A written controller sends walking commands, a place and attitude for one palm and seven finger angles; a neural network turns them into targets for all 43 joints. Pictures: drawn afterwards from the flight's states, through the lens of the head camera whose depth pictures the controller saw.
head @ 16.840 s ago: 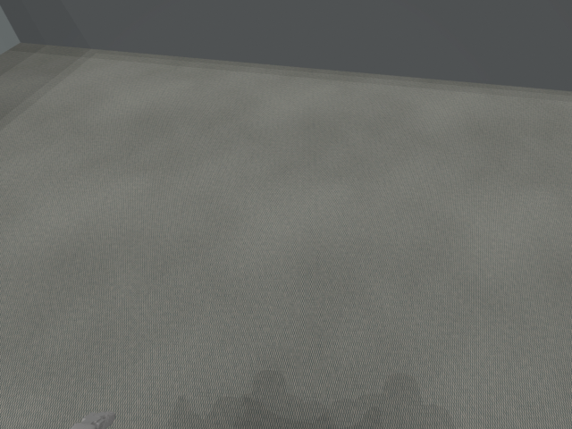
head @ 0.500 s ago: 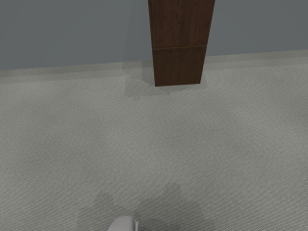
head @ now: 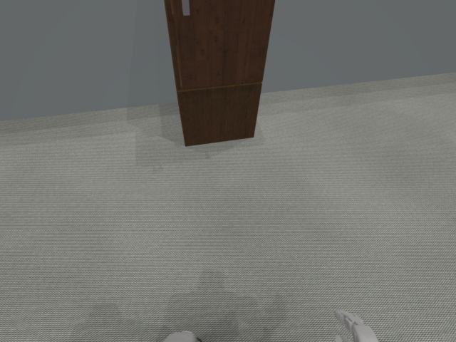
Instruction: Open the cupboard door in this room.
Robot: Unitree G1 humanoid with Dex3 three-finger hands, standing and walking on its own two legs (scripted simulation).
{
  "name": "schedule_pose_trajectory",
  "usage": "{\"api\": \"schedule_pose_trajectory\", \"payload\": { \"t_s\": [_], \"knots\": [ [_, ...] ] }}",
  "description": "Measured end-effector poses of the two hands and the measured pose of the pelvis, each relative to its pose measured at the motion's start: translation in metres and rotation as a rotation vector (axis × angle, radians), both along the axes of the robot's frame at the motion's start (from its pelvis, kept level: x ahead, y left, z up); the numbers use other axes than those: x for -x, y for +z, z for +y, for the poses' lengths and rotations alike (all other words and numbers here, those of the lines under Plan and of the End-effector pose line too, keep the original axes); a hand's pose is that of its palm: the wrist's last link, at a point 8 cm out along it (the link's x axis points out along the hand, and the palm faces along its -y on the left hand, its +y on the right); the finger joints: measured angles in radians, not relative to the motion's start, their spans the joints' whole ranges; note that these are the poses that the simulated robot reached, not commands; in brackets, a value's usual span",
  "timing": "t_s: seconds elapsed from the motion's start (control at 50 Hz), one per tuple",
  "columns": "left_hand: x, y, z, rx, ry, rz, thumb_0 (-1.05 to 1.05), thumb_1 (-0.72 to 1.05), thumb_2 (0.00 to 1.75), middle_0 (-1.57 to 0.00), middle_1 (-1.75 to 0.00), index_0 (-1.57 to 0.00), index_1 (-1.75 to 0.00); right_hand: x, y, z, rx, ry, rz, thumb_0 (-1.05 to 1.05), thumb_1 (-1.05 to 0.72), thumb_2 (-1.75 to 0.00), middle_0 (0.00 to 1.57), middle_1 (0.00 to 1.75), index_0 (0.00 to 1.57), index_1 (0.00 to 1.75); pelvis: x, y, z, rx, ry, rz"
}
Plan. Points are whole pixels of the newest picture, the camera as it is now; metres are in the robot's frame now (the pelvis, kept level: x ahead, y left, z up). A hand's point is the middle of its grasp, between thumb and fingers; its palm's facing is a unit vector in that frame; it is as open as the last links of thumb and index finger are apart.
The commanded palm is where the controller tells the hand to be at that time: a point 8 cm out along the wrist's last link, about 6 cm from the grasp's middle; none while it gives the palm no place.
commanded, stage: walk to a spot facing it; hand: left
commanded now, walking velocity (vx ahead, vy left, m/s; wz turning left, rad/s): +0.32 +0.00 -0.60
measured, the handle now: out of the picture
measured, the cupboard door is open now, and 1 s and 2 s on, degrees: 0 0 0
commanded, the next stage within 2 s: turn to face it in 0.86 s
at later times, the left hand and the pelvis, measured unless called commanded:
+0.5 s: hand (206, 218) +0.40 +0.11 -0.15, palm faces -0.43 -0.89 -0.16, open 7.4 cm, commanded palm none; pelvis +0.18 +0.00 +0.00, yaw -20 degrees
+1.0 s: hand (209, 192) +0.48 +0.11 -0.15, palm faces -0.45 -0.85 -0.28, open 7.3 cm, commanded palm none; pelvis +0.36 -0.07 +0.01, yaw -33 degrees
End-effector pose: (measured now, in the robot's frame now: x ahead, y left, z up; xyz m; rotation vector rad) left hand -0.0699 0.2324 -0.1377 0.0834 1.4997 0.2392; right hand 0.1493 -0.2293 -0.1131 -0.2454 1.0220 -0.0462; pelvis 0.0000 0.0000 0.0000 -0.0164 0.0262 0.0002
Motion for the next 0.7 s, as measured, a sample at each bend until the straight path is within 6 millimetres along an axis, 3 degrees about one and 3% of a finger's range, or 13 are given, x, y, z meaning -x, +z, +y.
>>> {"api": "schedule_pose_trajectory", "payload": {
  "t_s": [0.04,0.1,0.18,0.24,0.34,0.46,0.52,0.58,0.64,0.7],
  "knots": [
    [-0.026,-0.01,0.021,0.002,-0.035,0.008,0.01,0.9,0.9,-0.21,-0.3,-0.21,-0.3,-0.007,-0.002,0.011,0.008,-0.029,-0.032,0.0,-0.91,-0.9,0.2,0.3,0.2,0.3,-0.012,-0.007,0.012,-0.001,-0.037,-0.012],
    [-0.083,-0.01,0.046,-0.006,-0.121,-0.029,0.01,0.91,0.9,-0.2,-0.3,-0.2,-0.3,0.007,0.001,0.02,0.005,-0.107,-0.008,0.0,-0.91,-0.9,0.21,0.3,0.2,0.3,-0.031,-0.002,0.025,0.002,-0.095,-0.028],
    [-0.179,0.002,0.065,-0.02,-0.225,-0.153,0.01,0.91,0.9,-0.2,-0.3,-0.2,-0.3,0.048,0.003,0.027,0.015,-0.242,0.108,0.0,-0.92,-0.9,0.21,0.3,0.21,0.3,-0.059,0.009,0.035,0.01,-0.146,-0.028],
    [-0.25,0.01,0.064,-0.023,-0.296,-0.244,0.01,0.91,0.9,-0.2,-0.3,-0.2,-0.3,0.083,0.005,0.025,0.036,-0.344,0.207,-0.01,-0.93,-0.9,0.21,0.3,0.21,0.3,-0.08,0.012,0.039,0.009,-0.184,-0.023],
    [-0.352,0.016,0.034,0.008,-0.412,-0.346,0.01,0.91,0.9,-0.2,-0.3,-0.2,-0.3,0.135,0.005,0.036,0.028,-0.485,0.382,0.0,-0.93,-0.9,0.2,0.3,0.2,0.3,-0.117,0.012,0.036,0.007,-0.245,-0.02],
    [-0.455,0.013,-0.044,0.092,-0.569,-0.408,0.01,0.91,0.9,-0.19,-0.3,-0.2,-0.3,0.164,0.004,0.06,-0.043,-0.627,0.553,0.0,-0.92,-0.9,0.2,0.3,0.2,0.3,-0.164,0.004,0.016,0.004,-0.316,-0.016],
    [-0.5,0.008,-0.093,0.131,-0.648,-0.442,0.01,0.91,0.9,-0.2,-0.3,-0.2,-0.3,0.162,-0.002,0.068,-0.096,-0.693,0.616,0.0,-0.92,-0.9,0.2,0.3,0.2,0.3,-0.189,-0.004,-0.002,0.006,-0.354,-0.011],
    [-0.533,-0.001,-0.132,0.149,-0.696,-0.49,0.01,0.91,0.9,-0.2,-0.3,-0.2,-0.3,0.146,-0.016,0.063,-0.152,-0.739,0.647,0.0,-0.91,-0.9,0.2,0.3,0.2,0.3,-0.217,-0.018,-0.028,-0.011,-0.391,-0.021],
    [-0.54,-0.006,-0.146,0.143,-0.709,-0.465,0.01,0.91,0.9,-0.2,-0.3,-0.2,-0.3,0.104,-0.029,0.038,-0.163,-0.758,0.584,0.01,-0.91,-0.9,0.21,0.3,0.2,0.3,-0.234,-0.019,-0.043,-0.008,-0.429,-0.04],
    [-0.534,-0.003,-0.143,0.108,-0.716,-0.371,0.0,0.91,0.9,-0.2,-0.3,-0.2,-0.3,0.042,-0.033,0.0,-0.14,-0.745,0.429,0.01,-0.91,-0.9,0.21,0.3,0.2,0.3,-0.252,-0.009,-0.053,-0.006,-0.465,-0.046]
  ]
}}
